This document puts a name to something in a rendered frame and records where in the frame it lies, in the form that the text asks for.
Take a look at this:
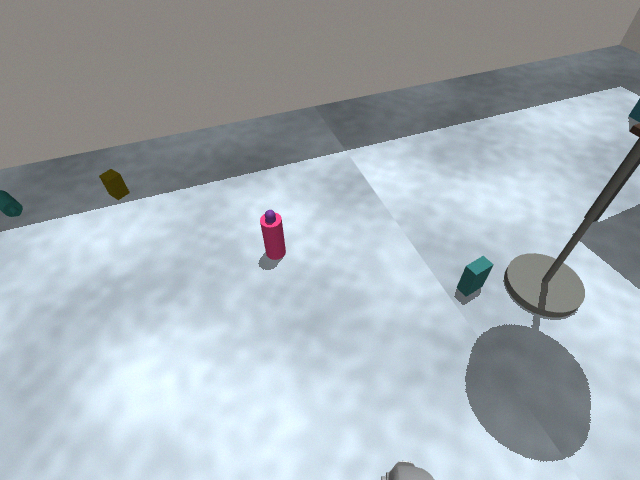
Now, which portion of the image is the coffee table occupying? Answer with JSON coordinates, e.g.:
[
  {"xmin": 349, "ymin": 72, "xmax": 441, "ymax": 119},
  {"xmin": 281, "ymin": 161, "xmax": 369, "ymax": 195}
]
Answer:
[{"xmin": 584, "ymin": 123, "xmax": 640, "ymax": 223}]

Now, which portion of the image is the floor lamp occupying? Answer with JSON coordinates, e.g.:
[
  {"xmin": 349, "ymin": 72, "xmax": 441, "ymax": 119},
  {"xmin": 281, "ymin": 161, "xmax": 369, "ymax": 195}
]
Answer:
[{"xmin": 504, "ymin": 141, "xmax": 640, "ymax": 318}]

